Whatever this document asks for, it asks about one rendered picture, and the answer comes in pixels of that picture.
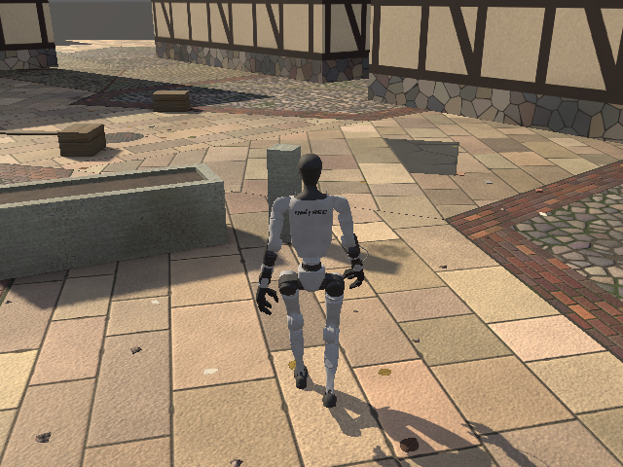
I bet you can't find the robot right shin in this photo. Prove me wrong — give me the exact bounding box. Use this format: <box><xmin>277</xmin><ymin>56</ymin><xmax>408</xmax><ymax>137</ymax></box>
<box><xmin>324</xmin><ymin>328</ymin><xmax>340</xmax><ymax>395</ymax></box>

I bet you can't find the right robot forearm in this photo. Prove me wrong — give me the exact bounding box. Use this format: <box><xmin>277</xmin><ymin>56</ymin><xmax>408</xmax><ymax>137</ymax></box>
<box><xmin>346</xmin><ymin>233</ymin><xmax>363</xmax><ymax>271</ymax></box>

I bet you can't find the left robot forearm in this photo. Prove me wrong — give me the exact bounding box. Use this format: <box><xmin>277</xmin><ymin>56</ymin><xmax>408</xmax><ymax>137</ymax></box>
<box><xmin>258</xmin><ymin>238</ymin><xmax>277</xmax><ymax>288</ymax></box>

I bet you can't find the right robot hand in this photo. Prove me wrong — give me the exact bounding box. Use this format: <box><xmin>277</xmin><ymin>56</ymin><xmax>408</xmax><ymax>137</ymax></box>
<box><xmin>343</xmin><ymin>268</ymin><xmax>365</xmax><ymax>289</ymax></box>

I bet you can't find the robot right upper arm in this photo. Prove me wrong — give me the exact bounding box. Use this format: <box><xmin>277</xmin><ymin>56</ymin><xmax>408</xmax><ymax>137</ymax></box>
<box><xmin>331</xmin><ymin>196</ymin><xmax>356</xmax><ymax>248</ymax></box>

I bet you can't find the left robot hand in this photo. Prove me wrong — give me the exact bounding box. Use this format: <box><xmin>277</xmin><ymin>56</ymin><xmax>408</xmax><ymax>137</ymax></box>
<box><xmin>256</xmin><ymin>286</ymin><xmax>278</xmax><ymax>315</ymax></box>

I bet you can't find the robot left upper arm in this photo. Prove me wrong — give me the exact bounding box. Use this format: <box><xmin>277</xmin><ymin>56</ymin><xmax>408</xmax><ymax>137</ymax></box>
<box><xmin>267</xmin><ymin>196</ymin><xmax>291</xmax><ymax>252</ymax></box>

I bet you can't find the robot left foot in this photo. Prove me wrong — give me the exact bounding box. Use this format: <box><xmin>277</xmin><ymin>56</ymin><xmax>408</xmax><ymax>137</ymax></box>
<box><xmin>294</xmin><ymin>365</ymin><xmax>308</xmax><ymax>389</ymax></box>

